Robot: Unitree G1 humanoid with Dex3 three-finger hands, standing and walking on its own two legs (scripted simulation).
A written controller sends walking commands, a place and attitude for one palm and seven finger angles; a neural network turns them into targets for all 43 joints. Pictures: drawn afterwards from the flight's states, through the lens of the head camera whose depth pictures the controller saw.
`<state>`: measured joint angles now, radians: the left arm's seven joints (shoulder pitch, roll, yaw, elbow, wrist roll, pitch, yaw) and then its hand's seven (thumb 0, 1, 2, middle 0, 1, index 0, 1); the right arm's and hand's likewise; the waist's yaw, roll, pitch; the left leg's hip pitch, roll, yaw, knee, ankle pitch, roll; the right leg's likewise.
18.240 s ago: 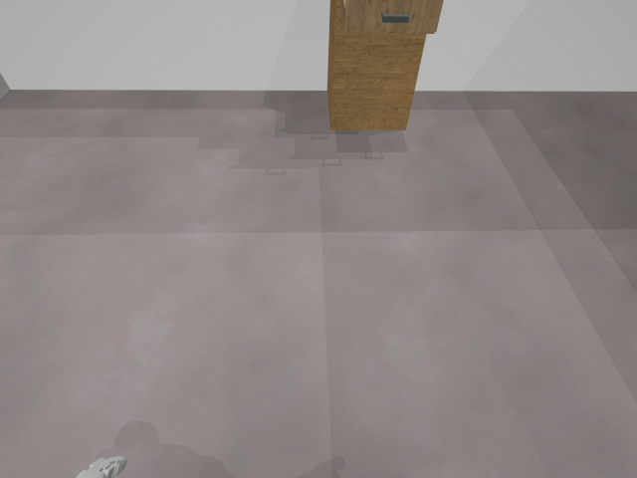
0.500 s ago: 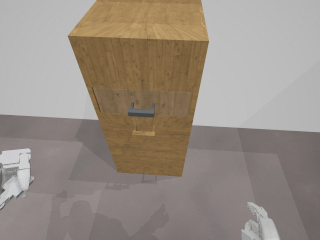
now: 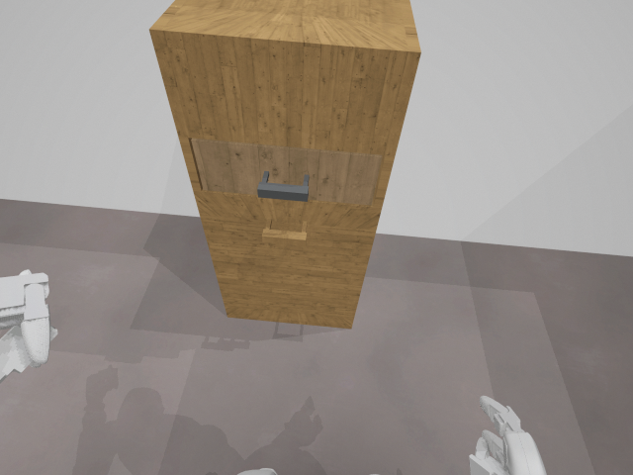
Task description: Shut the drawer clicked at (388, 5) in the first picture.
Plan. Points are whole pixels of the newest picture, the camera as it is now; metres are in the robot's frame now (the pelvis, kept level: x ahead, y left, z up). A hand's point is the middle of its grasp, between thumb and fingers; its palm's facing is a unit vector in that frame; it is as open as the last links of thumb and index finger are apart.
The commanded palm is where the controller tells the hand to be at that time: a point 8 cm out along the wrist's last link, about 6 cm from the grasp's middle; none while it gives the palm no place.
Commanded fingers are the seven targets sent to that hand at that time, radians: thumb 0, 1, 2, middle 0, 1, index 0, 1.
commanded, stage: step back with the hand held close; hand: left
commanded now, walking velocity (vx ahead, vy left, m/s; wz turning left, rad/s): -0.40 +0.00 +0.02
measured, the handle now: (284, 184) +0.67 +0.10 -0.07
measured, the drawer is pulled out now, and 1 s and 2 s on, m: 0.00 0.00 0.00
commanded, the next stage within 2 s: stop stepping back and stand still in 0.88 s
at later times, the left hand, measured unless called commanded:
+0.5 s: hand (14, 398) +0.15 +0.24 +0.18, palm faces +0.39 -0.79 -0.47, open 3.3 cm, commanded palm +0.08 +0.27 +0.19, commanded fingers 0.00 0.90 0.90 -1.40 -1.60 -1.40 -1.60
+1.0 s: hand out of the picture +0.05 +0.28 +0.18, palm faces +0.35 -0.84 -0.41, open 3.3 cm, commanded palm -0.02 +0.31 +0.19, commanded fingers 0.00 0.90 0.90 -1.40 -1.60 -1.40 -1.60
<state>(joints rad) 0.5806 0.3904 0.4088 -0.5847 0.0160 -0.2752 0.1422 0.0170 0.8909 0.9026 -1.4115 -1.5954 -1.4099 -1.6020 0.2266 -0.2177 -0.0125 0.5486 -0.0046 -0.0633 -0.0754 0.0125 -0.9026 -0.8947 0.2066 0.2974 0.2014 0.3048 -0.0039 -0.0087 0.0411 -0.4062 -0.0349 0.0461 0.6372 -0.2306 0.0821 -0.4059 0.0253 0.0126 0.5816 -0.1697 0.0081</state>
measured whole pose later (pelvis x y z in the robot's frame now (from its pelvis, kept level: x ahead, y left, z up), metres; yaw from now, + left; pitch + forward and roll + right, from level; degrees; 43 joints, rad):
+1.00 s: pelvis -0.14 +0.03 +0.02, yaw +1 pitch +2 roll -7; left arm 0.60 0.45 0.40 -0.62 -0.05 -0.28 0.12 0.02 0.89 0.90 -1.41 -1.60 -1.41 -1.60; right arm 0.20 -0.17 -0.02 0.61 -0.03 -0.10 -0.05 0.01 -0.90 -0.89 0.20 0.30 0.20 0.30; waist 0.00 0.02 0.00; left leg -0.46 0.05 0.03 0.27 0.06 0.08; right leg -0.24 0.14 -0.03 0.75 -0.52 -0.02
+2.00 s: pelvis -0.35 +0.14 +0.01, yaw -4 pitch -1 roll +0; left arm 0.56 0.38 0.41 -0.58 -0.02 -0.19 0.17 0.01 0.89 0.90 -1.41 -1.60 -1.41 -1.60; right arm 0.25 -0.18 -0.01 0.70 -0.01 -0.06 -0.07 0.01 -0.90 -0.89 0.21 0.30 0.20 0.30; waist 0.03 -0.03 -0.03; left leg -0.51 0.07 0.07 0.92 -0.38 0.00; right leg -0.27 -0.03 -0.09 0.58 -0.31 -0.06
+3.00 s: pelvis -0.32 +0.17 +0.02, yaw -2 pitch -1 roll +0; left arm 0.30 0.16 0.00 1.17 0.01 0.00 0.03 0.01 0.91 0.90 -0.42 -0.55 -0.42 -0.55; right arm 0.27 -0.14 0.00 1.14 -0.02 0.02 -0.02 0.01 -0.91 -0.89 0.20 0.30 0.20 0.30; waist 0.00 0.02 0.06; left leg -0.20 0.02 0.10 0.39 -0.18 0.03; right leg -0.14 -0.04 -0.11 0.39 -0.23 0.01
